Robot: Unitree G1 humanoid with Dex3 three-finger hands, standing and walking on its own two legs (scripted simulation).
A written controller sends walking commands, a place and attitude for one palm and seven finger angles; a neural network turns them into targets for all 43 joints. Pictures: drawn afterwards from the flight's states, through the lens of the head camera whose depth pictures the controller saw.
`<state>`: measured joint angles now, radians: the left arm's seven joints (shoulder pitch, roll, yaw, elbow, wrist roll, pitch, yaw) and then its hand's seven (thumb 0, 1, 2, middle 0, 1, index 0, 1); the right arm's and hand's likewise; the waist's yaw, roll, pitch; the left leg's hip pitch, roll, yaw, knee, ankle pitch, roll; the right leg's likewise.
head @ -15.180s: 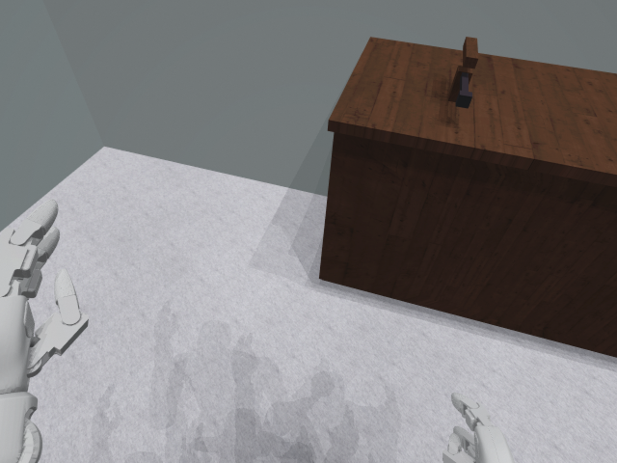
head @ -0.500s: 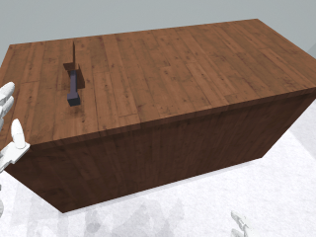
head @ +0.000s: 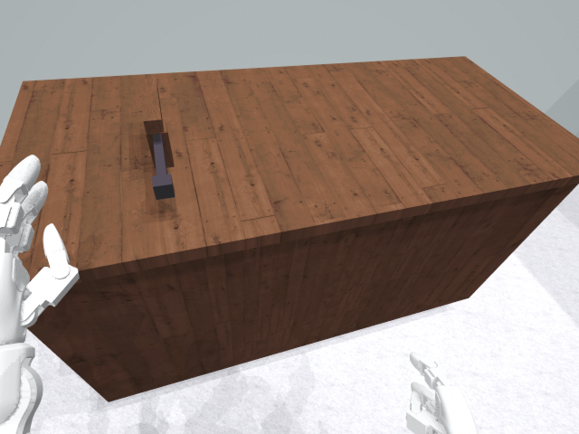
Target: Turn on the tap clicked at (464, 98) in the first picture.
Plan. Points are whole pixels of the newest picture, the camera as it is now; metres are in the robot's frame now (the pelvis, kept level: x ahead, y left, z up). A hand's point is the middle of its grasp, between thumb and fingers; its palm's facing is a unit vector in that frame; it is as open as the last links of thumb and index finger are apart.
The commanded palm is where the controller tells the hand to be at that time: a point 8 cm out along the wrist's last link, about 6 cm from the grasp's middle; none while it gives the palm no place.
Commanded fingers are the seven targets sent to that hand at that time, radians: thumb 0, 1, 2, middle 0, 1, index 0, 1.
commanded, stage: shuffle to correct the standing spot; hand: left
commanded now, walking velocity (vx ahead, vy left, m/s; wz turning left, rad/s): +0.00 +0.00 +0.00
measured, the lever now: (163, 186) +0.42 +0.26 +0.08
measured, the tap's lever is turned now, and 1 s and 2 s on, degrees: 0 0 0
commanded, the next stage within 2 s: come to a stop and stand still in 0.92 s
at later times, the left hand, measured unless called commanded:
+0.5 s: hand (154, 269) +0.24 +0.19 +0.14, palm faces +0.40 -0.85 -0.33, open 7.5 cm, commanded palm +0.18 +0.22 +0.18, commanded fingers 0.00 0.90 0.90 -0.20 -0.30 -0.20 -0.30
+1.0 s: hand (217, 197) +0.33 +0.15 +0.17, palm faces +0.36 -0.83 -0.44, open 7.5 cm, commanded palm +0.28 +0.18 +0.18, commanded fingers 0.00 0.90 0.90 -0.20 -0.30 -0.20 -0.30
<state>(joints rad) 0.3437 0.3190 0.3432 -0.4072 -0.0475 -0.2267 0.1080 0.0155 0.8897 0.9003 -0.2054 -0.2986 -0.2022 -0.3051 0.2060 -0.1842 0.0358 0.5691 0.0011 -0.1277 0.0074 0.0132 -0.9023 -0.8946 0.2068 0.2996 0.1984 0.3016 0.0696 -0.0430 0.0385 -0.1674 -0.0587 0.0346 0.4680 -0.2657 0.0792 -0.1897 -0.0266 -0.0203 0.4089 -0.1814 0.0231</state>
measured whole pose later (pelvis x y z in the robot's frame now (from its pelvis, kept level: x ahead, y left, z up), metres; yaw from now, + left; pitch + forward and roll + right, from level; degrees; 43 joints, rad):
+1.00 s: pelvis +0.12 -0.09 +0.00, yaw -1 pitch -2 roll -2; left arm 0.45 0.40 0.39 -0.57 -0.03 -0.20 0.09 0.02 0.89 0.90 -0.21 -0.30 -0.20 -0.31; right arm 0.22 -0.13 0.05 0.54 -0.01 -0.10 0.01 0.01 -0.90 -0.89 0.21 0.30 0.20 0.30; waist 0.03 0.00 0.10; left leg -0.16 0.10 0.05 0.54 -0.34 -0.03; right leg -0.43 -0.03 -0.09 0.69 -0.21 0.00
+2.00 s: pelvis +0.16 -0.10 -0.01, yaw -2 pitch +0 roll -1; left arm 0.44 0.34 0.31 -0.46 -0.04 -0.23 0.10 0.01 0.89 0.90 -0.20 -0.30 -0.20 -0.30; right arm 0.26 -0.25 0.04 0.55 0.01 -0.13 0.02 0.01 -0.90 -0.89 0.21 0.30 0.20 0.30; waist -0.01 -0.01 0.04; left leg -0.27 0.00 0.11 0.54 -0.27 0.06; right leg -0.30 0.00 -0.04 0.47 -0.16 0.00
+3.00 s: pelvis +0.18 -0.11 +0.00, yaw +0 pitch -1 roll -1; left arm 0.47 0.34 0.33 -0.48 -0.06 -0.16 0.12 0.02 0.89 0.90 -0.21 -0.30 -0.21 -0.31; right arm 0.20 -0.23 0.03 0.55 0.01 -0.09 -0.04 0.01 -0.90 -0.89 0.21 0.30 0.20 0.30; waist 0.01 0.02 0.06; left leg -0.22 0.00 0.06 0.50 -0.27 0.04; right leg -0.23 0.00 -0.08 0.42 -0.17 -0.01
